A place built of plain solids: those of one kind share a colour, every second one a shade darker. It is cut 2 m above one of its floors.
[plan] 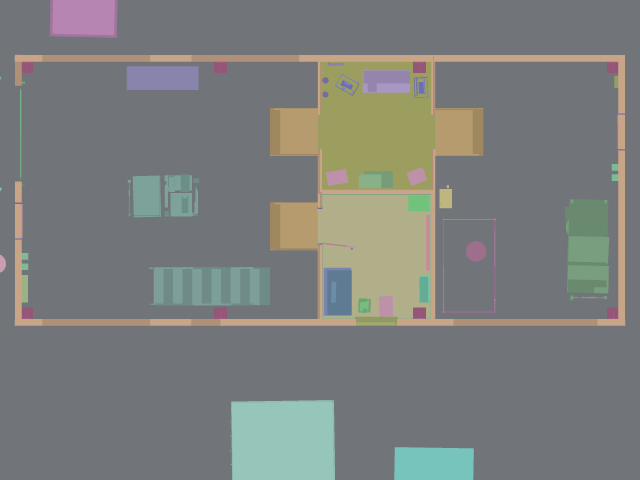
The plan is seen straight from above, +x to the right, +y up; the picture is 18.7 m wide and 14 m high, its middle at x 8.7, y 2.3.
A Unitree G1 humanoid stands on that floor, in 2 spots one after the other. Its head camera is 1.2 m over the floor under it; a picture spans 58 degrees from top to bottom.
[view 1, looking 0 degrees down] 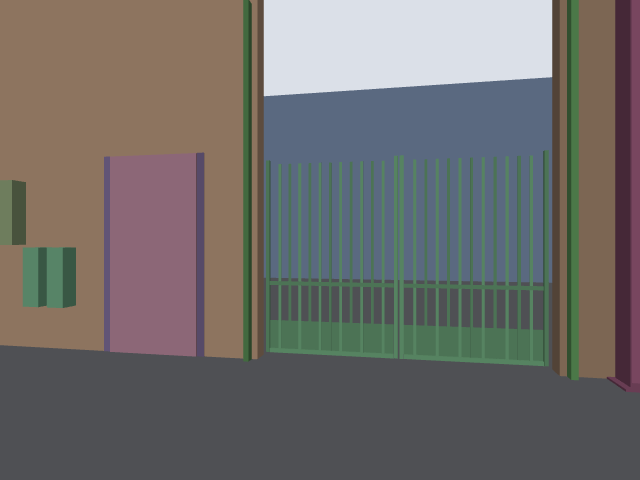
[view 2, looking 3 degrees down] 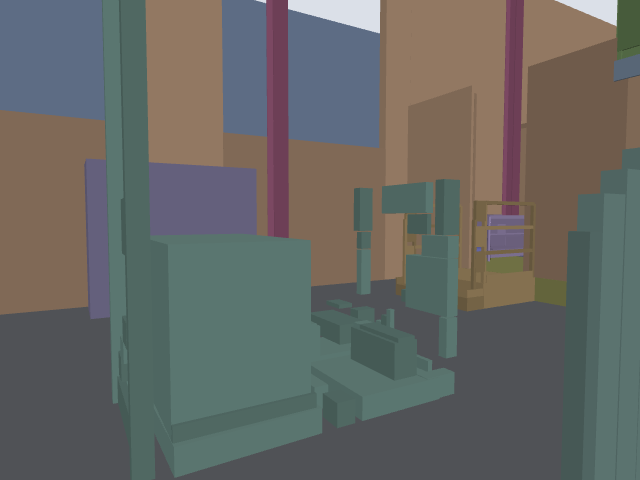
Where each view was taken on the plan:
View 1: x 4.15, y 5.45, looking -169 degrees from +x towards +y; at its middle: steel_gate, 4.26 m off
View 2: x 2.88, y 0.95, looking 60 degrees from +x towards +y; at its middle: wall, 7.58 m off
